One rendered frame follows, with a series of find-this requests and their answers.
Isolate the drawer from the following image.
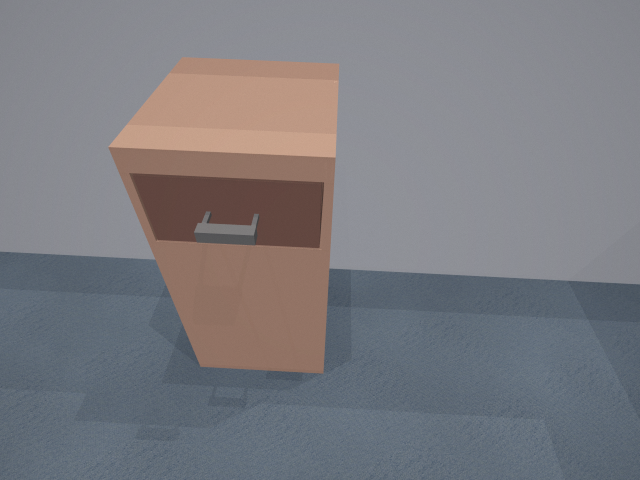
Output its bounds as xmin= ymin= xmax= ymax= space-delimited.
xmin=132 ymin=173 xmax=324 ymax=248

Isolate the handle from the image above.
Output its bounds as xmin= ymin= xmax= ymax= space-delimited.
xmin=194 ymin=211 xmax=259 ymax=245

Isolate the cabinet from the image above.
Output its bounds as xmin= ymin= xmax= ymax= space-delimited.
xmin=108 ymin=57 xmax=339 ymax=374

